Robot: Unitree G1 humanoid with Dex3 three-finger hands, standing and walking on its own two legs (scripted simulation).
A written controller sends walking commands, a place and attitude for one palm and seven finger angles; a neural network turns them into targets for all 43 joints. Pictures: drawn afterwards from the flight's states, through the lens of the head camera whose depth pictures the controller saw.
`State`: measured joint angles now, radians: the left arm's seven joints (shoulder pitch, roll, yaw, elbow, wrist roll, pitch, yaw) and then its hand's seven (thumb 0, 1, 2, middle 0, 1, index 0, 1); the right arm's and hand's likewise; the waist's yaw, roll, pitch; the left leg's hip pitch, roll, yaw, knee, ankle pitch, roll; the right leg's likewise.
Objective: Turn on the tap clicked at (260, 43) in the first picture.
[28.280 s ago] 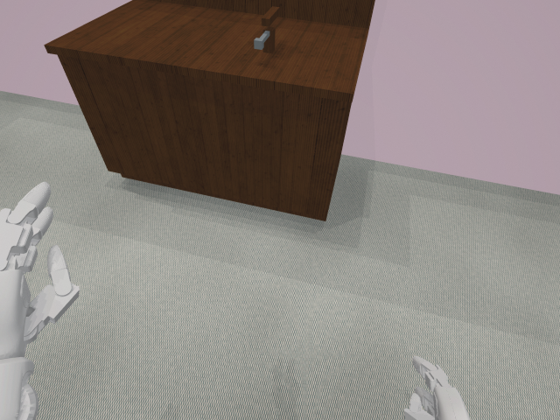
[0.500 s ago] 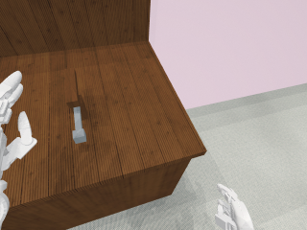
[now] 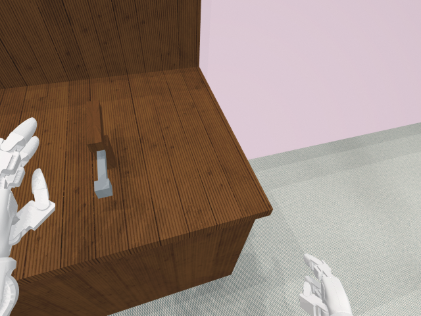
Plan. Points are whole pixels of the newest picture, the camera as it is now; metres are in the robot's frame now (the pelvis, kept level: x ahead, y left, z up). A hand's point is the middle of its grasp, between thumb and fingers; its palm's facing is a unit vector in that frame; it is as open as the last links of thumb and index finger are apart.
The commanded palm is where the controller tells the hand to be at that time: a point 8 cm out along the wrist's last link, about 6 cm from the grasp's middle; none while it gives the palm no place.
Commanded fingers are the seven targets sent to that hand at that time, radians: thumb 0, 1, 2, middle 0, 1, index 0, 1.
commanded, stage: look again from close up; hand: left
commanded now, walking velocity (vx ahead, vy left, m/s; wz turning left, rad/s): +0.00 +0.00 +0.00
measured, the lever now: (103, 188) +0.33 +0.25 +0.02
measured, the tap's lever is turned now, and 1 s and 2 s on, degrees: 0 0 0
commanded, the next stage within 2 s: shuffle to correct the standing spot in 0.02 s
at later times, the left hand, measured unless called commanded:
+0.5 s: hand (77, 209) +0.22 +0.21 +0.16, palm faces +0.33 -0.87 -0.36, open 7.4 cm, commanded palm +0.16 +0.24 +0.17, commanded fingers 0.00 0.90 0.90 -0.20 -0.30 -0.20 -0.30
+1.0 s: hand (119, 213) +0.22 +0.16 +0.16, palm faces +0.33 -0.88 -0.36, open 7.4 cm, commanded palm +0.16 +0.19 +0.17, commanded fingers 0.00 0.90 0.90 -0.20 -0.30 -0.20 -0.30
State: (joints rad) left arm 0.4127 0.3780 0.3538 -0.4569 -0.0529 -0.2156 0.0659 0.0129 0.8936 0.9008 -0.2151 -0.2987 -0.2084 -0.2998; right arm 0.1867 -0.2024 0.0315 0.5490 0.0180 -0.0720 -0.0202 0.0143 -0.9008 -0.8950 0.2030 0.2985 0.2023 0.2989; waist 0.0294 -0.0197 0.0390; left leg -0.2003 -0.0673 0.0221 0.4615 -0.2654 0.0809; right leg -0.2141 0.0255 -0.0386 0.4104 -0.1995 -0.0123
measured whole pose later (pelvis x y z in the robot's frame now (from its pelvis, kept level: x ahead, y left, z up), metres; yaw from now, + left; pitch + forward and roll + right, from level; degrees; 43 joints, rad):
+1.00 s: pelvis +0.00 -0.08 +0.00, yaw -1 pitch +1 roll +0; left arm 0.45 0.37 0.35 -0.47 -0.09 -0.15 0.08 0.01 0.89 0.90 -0.22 -0.30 -0.21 -0.30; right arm 0.23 -0.22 0.00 0.57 0.03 -0.05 -0.03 0.01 -0.90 -0.90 0.20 0.30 0.20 0.30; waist 0.00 -0.02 0.00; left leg -0.24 0.04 0.00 0.52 -0.29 -0.01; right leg -0.24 0.13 -0.06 0.41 -0.20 -0.12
